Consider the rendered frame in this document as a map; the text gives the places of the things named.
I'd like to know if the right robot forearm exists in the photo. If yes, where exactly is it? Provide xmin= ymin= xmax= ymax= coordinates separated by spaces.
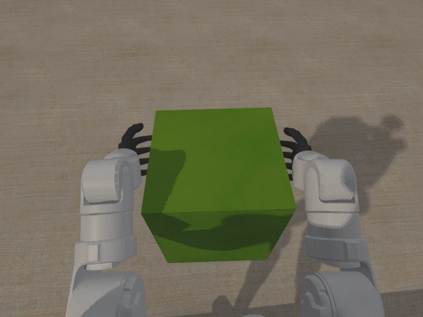
xmin=292 ymin=151 xmax=385 ymax=317

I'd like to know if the robot left upper arm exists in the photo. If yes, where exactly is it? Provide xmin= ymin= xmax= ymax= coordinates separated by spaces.
xmin=67 ymin=271 xmax=147 ymax=317

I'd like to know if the left robot forearm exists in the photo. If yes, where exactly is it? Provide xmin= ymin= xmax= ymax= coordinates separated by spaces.
xmin=65 ymin=149 xmax=142 ymax=317

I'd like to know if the robot right hand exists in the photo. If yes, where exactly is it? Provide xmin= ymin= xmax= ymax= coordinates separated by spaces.
xmin=280 ymin=127 xmax=311 ymax=181

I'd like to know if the robot left hand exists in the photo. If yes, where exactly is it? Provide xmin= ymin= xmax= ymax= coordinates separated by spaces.
xmin=118 ymin=123 xmax=152 ymax=176

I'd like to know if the robot right upper arm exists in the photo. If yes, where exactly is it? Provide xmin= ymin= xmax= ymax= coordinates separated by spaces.
xmin=300 ymin=271 xmax=384 ymax=317

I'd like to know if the carton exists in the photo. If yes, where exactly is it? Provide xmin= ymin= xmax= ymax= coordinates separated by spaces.
xmin=141 ymin=108 xmax=297 ymax=263

